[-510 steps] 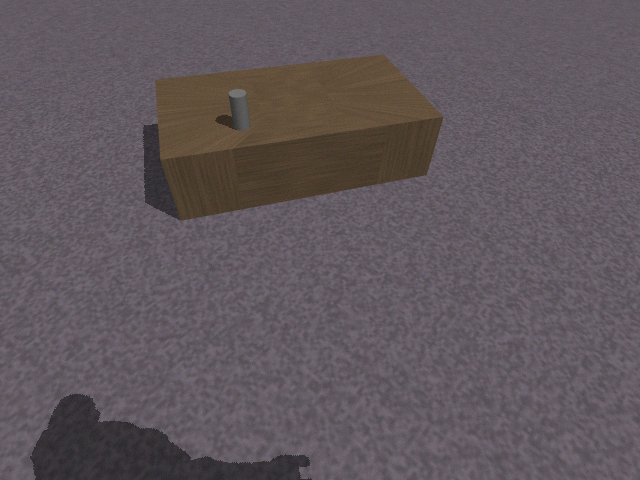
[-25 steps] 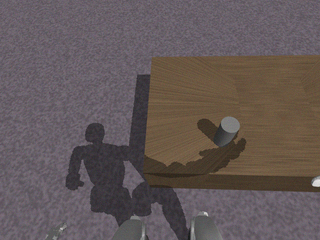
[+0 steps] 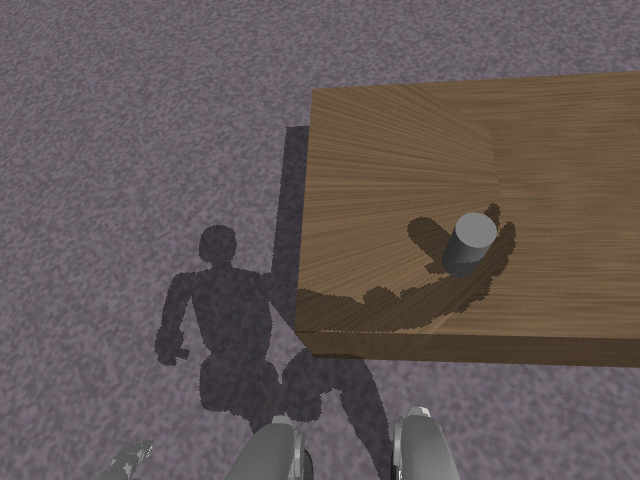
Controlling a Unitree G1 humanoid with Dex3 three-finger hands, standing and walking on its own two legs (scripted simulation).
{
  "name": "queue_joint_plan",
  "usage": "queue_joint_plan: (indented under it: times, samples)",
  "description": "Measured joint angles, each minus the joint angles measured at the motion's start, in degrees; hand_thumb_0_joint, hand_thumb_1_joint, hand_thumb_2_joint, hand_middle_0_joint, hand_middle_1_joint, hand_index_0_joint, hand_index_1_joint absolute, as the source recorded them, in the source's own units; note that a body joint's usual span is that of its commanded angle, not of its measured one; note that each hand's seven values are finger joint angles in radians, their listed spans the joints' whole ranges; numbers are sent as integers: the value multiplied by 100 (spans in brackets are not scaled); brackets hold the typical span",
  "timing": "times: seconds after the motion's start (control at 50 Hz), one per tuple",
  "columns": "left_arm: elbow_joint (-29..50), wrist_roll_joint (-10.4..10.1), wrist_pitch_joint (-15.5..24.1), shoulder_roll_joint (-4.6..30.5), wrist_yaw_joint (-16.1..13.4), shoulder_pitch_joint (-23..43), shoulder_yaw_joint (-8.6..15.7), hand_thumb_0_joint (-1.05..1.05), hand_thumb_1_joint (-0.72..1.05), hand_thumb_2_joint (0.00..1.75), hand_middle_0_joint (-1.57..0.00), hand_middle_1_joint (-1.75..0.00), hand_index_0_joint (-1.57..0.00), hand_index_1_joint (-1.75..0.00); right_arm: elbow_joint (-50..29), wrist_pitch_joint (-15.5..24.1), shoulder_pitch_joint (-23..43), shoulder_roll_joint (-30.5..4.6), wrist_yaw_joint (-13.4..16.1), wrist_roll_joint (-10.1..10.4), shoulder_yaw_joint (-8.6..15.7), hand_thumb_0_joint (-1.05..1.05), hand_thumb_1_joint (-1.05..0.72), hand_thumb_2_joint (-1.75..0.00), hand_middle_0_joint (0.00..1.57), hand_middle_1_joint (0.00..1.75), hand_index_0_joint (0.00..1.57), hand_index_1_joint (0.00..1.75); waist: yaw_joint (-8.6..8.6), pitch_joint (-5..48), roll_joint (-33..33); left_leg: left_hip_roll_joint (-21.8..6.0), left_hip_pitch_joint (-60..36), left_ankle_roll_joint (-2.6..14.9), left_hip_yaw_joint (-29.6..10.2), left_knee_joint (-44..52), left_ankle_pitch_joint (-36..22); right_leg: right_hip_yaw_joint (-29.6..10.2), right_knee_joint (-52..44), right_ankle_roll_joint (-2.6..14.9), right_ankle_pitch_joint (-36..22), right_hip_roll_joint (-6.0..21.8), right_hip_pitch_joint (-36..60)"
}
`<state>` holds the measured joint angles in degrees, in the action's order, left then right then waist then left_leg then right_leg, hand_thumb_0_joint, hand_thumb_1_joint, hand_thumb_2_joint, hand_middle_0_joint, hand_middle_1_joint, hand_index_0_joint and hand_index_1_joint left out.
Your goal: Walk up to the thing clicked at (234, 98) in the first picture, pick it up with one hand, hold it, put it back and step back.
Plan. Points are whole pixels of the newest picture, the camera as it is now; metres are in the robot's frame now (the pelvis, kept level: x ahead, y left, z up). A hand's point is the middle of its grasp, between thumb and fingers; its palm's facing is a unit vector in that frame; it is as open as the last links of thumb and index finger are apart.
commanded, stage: go down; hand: right
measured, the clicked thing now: (466, 247) +0.52 -0.22 -0.28
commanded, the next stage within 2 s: approach in 0.30 s
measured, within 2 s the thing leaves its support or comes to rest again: neither
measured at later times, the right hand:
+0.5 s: hand out of the picture +0.40 -0.41 +0.01, palm faces +0.25 +0.96 -0.09, open 17.5 cm
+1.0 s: hand (563, 266) +0.45 -0.35 -0.19, palm faces +0.18 +0.98 +0.02, open 17.7 cm
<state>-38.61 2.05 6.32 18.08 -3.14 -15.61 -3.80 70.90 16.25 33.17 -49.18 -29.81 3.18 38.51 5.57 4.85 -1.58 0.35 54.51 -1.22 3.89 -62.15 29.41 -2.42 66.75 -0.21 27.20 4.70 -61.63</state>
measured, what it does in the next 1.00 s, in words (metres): lowers itself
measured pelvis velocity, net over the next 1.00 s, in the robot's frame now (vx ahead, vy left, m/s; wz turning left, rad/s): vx -0.05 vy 0.00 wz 0.12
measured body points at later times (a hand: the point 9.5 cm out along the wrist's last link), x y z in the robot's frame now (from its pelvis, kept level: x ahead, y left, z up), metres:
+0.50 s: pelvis -0.01 -0.01 -0.01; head +0.14 -0.07 +0.41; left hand +0.06 +0.27 -0.10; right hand +0.38 -0.46 +0.02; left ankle +0.00 +0.14 -0.65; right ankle +0.03 -0.12 -0.65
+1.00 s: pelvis -0.05 +0.00 -0.21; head +0.18 -0.06 +0.17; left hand +0.05 +0.28 -0.31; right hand +0.43 -0.40 -0.19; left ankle +0.00 +0.14 -0.65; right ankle +0.03 -0.12 -0.65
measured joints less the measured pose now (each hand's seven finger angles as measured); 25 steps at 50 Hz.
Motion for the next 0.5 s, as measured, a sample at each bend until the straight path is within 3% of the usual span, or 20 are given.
queue_joint_plan:
  times: [0.5]
  samples:
    - [84, -4, -173, -19, 210, -140, -126, 0, 93, 87, -20, -29, -21, -29, 366, 206, 604, -348, -33, 18, 94, -1, 56, -5, 5, 5, 5, 6, 113, 17, 5, 21, 364, -67, -21, -152, -45, -2, 257, 79, 22, 16, -409]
